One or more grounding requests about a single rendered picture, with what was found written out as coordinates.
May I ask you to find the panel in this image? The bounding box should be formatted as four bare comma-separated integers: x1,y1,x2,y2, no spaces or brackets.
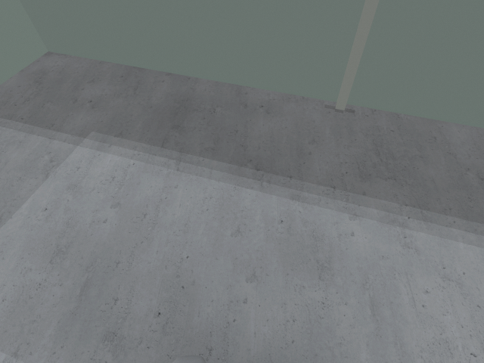
335,0,379,110

